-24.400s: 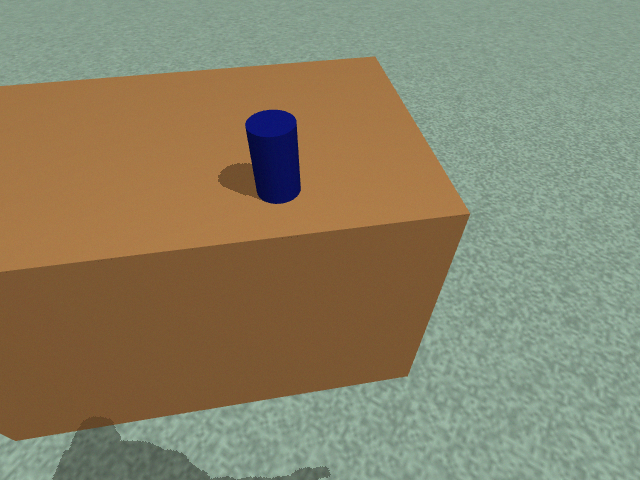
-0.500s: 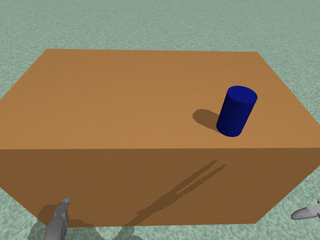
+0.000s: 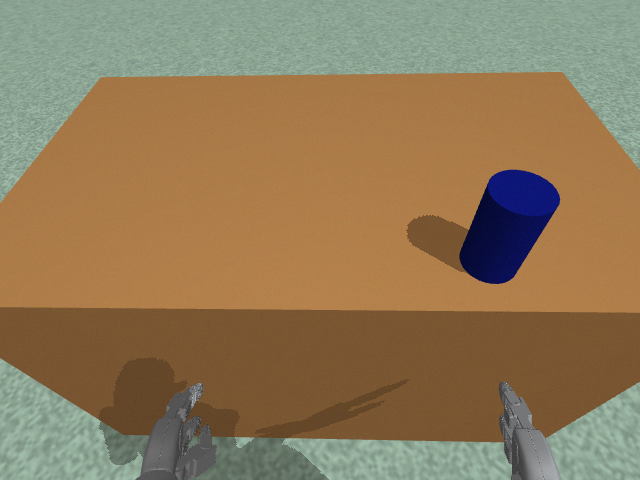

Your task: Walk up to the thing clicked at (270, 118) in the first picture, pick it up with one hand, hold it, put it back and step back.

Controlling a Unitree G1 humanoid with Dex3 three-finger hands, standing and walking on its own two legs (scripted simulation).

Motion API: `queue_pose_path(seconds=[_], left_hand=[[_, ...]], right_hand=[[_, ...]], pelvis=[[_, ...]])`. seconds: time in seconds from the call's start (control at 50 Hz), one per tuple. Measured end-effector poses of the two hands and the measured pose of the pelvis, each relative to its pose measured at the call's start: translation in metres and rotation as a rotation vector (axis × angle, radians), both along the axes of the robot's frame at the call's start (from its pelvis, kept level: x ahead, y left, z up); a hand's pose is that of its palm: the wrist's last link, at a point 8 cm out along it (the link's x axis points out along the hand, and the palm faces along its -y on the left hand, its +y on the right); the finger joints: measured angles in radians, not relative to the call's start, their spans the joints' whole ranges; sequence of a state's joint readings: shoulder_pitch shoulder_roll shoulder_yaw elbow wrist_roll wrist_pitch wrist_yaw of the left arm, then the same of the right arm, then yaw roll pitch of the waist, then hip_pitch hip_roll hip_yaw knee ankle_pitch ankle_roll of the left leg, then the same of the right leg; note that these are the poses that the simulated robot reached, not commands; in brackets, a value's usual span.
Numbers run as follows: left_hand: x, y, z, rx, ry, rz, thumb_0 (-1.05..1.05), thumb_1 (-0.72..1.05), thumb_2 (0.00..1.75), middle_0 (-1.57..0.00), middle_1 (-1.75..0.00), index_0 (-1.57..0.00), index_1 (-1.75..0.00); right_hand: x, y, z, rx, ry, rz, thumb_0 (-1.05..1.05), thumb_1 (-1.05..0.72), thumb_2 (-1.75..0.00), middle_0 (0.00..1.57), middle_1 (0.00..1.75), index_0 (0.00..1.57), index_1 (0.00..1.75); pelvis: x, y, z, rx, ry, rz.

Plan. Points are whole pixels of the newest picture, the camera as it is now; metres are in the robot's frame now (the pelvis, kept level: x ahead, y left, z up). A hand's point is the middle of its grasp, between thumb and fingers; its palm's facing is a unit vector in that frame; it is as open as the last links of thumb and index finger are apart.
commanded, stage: home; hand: right
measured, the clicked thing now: (503, 229) +0.44 -0.25 +0.05
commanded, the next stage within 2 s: none
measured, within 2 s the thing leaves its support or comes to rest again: neither
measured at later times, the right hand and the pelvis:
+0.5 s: hand (464, 430) +0.21 -0.17 -0.10, palm faces +0.08 +0.97 -0.22, open 17.5 cm; pelvis +0.03 +0.00 +0.00, yaw +1 degrees
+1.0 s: hand out of the picture +0.04 -0.27 -0.14, palm faces -0.08 +0.91 -0.40, open 17.5 cm; pelvis -0.02 -0.01 +0.00, yaw +1 degrees
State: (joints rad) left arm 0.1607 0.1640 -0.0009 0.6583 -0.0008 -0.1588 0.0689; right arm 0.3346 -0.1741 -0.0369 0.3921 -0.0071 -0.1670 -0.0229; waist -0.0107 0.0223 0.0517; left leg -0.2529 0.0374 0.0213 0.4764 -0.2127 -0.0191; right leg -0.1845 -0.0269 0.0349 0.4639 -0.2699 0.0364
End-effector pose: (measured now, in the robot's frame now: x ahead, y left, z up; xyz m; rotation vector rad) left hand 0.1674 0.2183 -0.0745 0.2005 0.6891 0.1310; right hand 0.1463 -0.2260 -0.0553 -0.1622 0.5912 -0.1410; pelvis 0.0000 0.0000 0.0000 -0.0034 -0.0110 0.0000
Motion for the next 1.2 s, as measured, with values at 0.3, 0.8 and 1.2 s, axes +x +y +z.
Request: queue_pose_path(seconds=[0.3,0.8,1.2], left_hand=[[-0.017,0.014,-0.030,0.014,0.216,0.042,0.01,0.90,0.90,-0.20,-0.29,-0.20,-0.29],[-0.081,0.078,-0.033,0.115,0.373,0.074,0.00,0.90,0.90,-0.20,-0.29,-0.20,-0.29],[-0.182,0.073,-0.046,0.090,0.616,0.107,0.00,0.90,0.90,-0.21,-0.29,-0.20,-0.29]], right_hand=[[0.036,-0.007,-0.022,-0.040,0.129,-0.046,-0.02,0.52,-0.07,0.06,0.06,0.06,0.05],[-0.052,-0.082,-0.037,-0.216,0.464,-0.017,-0.01,0.55,-0.04,0.06,0.05,0.06,0.05],[-0.122,-0.083,-0.057,-0.169,0.660,-0.008,-0.01,0.55,-0.04,0.06,0.05,0.06,0.05]], pelvis=[[0.025,-0.004,-0.002,0.007,0.036,0.010],[0.003,-0.005,-0.002,-0.005,-0.045,0.022],[-0.030,-0.010,0.003,-0.009,-0.055,0.032]])
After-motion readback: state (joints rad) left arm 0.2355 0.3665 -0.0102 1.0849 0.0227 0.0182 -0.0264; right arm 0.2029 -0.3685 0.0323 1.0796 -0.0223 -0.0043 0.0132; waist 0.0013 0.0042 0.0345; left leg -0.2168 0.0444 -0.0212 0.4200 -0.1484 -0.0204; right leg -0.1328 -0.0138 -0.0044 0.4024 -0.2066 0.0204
